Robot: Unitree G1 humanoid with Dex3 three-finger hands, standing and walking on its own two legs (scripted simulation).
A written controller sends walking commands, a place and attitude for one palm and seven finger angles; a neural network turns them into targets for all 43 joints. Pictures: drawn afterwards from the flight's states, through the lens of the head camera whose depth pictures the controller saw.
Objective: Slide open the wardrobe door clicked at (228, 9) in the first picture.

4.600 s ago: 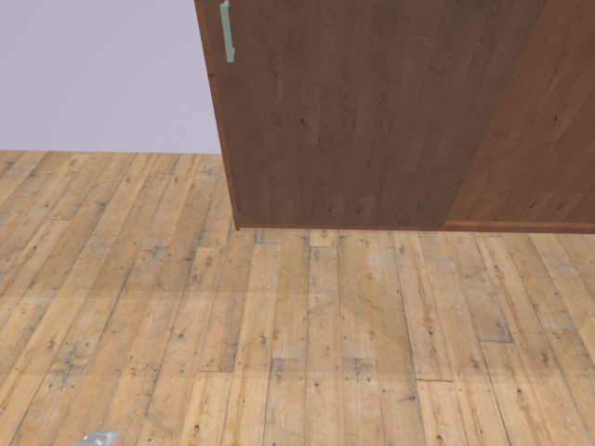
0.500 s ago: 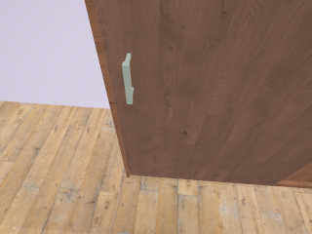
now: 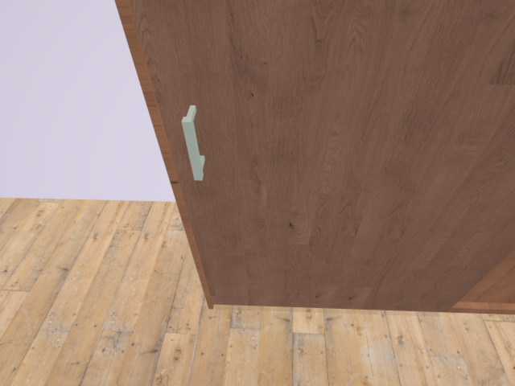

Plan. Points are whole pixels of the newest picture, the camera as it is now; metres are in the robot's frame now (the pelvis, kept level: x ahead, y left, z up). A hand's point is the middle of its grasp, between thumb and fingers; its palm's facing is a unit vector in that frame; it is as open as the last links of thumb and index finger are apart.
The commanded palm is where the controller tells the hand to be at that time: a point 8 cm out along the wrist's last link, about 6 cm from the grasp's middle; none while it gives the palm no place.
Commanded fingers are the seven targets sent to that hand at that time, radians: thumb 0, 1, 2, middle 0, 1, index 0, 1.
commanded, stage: come to a stop and stand still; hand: left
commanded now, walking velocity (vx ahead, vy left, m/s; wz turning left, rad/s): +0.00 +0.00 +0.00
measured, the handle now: (195, 144) +0.52 +0.15 +0.10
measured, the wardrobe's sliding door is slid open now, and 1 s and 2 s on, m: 0.00 0.00 0.00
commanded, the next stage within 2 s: look again from close up in 1.54 s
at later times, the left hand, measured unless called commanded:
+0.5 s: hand out of the picture -0.01 +0.14 -0.18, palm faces +0.07 -0.99 -0.15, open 7.4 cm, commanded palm none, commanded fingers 0.00 0.90 0.90 -0.20 -0.30 -0.20 -0.30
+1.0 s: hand out of the picture +0.05 +0.27 -0.16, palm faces +0.05 -0.95 -0.31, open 7.4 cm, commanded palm none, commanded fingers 0.00 0.90 0.90 -0.20 -0.30 -0.20 -0.30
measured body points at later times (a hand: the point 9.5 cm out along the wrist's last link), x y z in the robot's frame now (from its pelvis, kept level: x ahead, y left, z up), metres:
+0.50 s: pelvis +0.02 -0.01 +0.00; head +0.03 -0.01 +0.45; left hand -0.01 +0.19 -0.16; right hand -0.02 -0.21 -0.16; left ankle +0.06 +0.13 -0.74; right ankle -0.03 -0.11 -0.74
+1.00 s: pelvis -0.01 +0.04 -0.01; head -0.03 +0.05 +0.44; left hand +0.05 +0.32 -0.14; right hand +0.10 -0.23 -0.12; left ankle +0.06 +0.13 -0.74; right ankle -0.03 -0.11 -0.74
